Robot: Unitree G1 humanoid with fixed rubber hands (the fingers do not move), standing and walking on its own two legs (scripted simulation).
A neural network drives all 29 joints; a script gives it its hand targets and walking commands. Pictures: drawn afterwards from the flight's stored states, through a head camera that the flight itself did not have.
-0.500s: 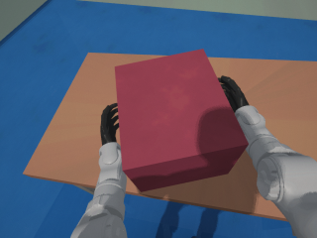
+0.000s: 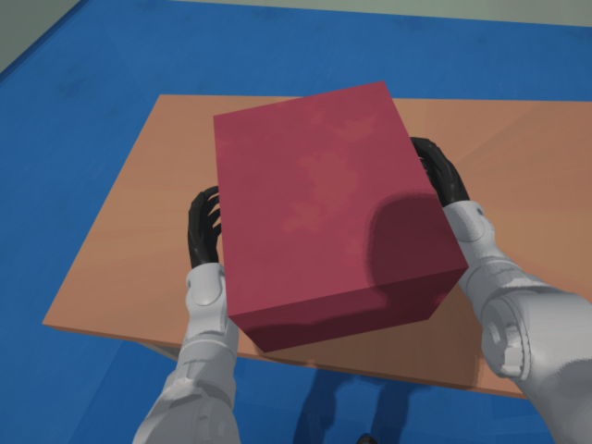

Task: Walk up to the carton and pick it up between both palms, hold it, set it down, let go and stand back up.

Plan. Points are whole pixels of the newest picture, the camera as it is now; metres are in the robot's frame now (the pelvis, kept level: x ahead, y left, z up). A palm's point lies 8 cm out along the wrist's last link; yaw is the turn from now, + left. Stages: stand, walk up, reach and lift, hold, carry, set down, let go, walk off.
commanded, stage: reach and lift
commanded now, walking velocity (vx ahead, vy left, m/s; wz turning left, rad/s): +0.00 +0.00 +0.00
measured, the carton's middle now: (322, 219) +0.43 +0.04 +0.01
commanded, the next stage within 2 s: none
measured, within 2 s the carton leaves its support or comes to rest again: leaves its support in 0.82 s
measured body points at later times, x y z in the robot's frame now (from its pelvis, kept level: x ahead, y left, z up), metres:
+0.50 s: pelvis -0.03 +0.01 -0.01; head +0.08 +0.00 +0.43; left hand +0.38 +0.19 +0.02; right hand +0.44 -0.15 +0.04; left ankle -0.03 +0.15 -0.74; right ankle +0.03 -0.06 -0.74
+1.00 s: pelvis -0.01 +0.03 +0.00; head +0.01 +0.04 +0.45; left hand +0.37 +0.22 +0.07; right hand +0.40 -0.12 +0.08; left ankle -0.03 +0.15 -0.74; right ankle +0.03 -0.06 -0.74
